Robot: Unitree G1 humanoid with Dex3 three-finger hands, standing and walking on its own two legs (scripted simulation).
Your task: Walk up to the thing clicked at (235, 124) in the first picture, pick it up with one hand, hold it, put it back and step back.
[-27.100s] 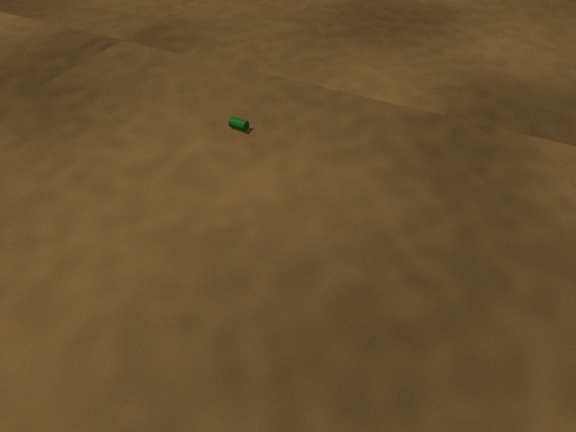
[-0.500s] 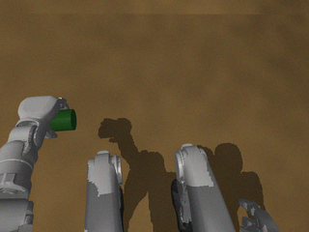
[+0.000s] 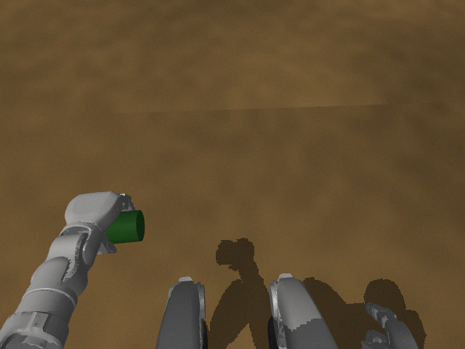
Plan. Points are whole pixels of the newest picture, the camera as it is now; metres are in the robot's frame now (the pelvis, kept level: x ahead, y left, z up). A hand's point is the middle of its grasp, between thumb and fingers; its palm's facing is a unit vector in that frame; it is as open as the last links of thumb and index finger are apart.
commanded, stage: lift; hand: left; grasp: from above
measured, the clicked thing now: (113, 228) +0.36 +0.24 -0.10
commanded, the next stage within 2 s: hold in 0.62 s
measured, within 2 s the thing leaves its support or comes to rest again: neither
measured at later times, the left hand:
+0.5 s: hand (93, 206) +0.35 +0.23 +0.03, palm faces -0.44 -0.06 -0.90, open 8.9 cm
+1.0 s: hand (77, 185) +0.36 +0.23 +0.08, palm faces -0.46 -0.04 -0.89, open 8.9 cm
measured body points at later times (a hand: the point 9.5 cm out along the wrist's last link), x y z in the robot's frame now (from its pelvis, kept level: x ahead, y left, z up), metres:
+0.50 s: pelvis +0.04 +0.00 +0.11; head +0.10 +0.00 +0.56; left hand +0.37 +0.23 +0.08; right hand +0.13 -0.27 -0.01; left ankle +0.07 +0.12 -0.56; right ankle +0.07 -0.15 -0.56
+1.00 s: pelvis +0.06 +0.01 +0.15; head +0.10 +0.00 +0.60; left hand +0.38 +0.23 +0.13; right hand +0.18 -0.26 +0.03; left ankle +0.07 +0.12 -0.56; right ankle +0.07 -0.15 -0.56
